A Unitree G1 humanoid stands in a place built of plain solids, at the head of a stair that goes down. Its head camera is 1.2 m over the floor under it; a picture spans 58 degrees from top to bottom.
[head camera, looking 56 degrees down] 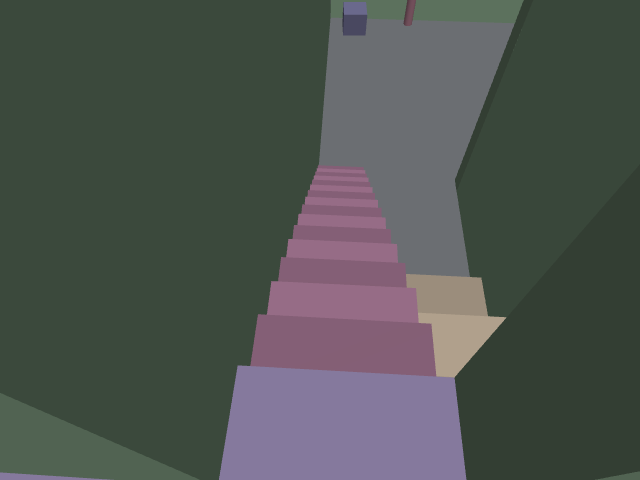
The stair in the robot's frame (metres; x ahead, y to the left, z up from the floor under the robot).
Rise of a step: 0.20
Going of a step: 0.24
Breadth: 0.60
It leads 3 degrees to the right of straight ahead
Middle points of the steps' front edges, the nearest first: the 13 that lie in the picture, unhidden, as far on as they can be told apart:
0.37 -0.07 0.00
0.61 -0.08 -0.19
0.85 -0.10 -0.39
1.09 -0.11 -0.59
1.33 -0.12 -0.79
1.57 -0.14 -0.98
1.81 -0.15 -1.18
2.05 -0.16 -1.38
2.29 -0.18 -1.58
2.53 -0.19 -1.77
2.77 -0.21 -1.97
3.01 -0.22 -2.17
3.25 -0.23 -2.36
